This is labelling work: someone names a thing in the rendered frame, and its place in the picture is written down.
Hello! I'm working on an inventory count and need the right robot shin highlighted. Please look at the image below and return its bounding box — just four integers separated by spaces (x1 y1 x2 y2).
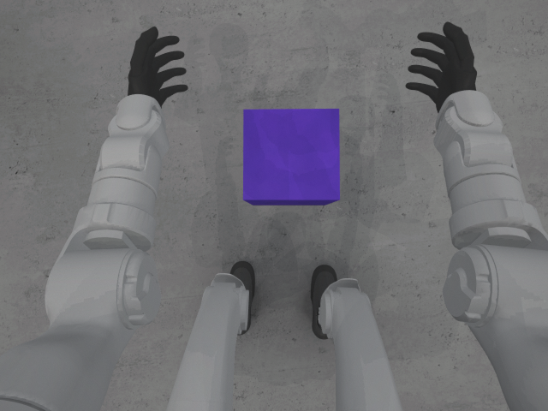
318 278 371 329

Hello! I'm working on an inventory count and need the left robot shin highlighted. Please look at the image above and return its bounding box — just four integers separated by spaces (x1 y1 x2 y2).
201 273 246 302

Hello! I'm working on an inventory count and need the left robot hand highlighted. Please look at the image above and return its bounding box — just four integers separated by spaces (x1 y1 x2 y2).
128 27 188 109

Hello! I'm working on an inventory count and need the robot shin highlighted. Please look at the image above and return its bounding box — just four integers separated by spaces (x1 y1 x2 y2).
201 273 246 302
318 278 371 329

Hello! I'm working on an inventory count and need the right robot forearm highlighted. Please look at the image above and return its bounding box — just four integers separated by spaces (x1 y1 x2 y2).
433 90 548 251

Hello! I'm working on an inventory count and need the left robot forearm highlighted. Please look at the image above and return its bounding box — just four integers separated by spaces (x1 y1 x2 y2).
45 94 170 320

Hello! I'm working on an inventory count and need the robot right upper arm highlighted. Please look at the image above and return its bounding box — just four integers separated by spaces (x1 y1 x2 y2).
443 244 548 411

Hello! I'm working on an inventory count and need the robot left upper arm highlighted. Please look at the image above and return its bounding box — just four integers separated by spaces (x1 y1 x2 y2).
0 248 161 411

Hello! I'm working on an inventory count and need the right robot hand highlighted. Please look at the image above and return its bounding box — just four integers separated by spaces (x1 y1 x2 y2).
406 22 477 113

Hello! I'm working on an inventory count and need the carton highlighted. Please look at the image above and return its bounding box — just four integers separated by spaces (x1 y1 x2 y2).
243 109 340 206

